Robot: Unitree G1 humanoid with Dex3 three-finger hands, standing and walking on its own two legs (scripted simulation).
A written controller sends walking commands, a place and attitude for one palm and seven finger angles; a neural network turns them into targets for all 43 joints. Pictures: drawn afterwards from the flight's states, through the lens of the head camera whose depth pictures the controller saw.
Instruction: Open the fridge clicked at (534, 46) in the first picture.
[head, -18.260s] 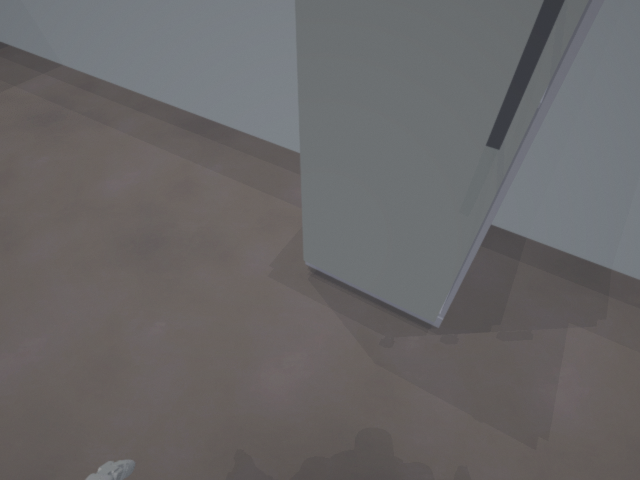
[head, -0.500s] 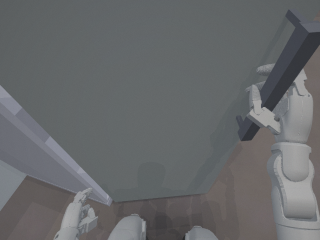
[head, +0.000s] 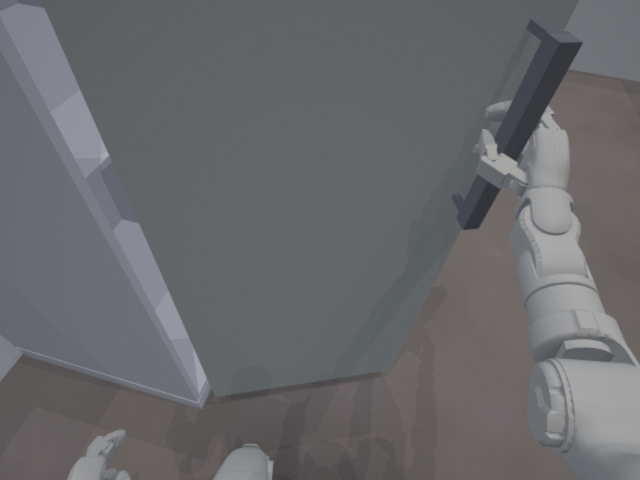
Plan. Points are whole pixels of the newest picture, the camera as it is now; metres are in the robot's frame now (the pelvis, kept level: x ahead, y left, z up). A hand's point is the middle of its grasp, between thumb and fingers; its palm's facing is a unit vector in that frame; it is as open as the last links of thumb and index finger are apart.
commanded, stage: stop walking and hold the door back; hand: right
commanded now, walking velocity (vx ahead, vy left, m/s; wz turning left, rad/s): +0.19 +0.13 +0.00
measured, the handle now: (497, 139) +0.49 -0.18 +0.19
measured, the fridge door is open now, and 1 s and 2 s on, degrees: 65 61 60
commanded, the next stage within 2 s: loosen the grip on the handle in 1.02 s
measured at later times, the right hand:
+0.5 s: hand (481, 144) +0.48 -0.15 +0.19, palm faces +0.17 +0.97 -0.15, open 5.5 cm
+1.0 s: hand (483, 147) +0.48 -0.16 +0.19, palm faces +0.04 +0.99 -0.14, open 5.6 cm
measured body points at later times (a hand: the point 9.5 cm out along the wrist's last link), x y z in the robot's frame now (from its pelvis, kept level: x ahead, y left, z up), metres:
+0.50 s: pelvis -0.01 +0.01 +0.01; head +0.01 +0.04 +0.46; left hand +0.04 +0.31 -0.10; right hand +0.47 -0.21 +0.20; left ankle +0.06 +0.10 -0.73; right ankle +0.03 -0.15 -0.68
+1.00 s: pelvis -0.01 -0.04 +0.00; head +0.02 -0.03 +0.45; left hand +0.05 +0.22 -0.12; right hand +0.47 -0.21 +0.20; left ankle +0.03 +0.10 -0.72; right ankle +0.01 -0.14 -0.73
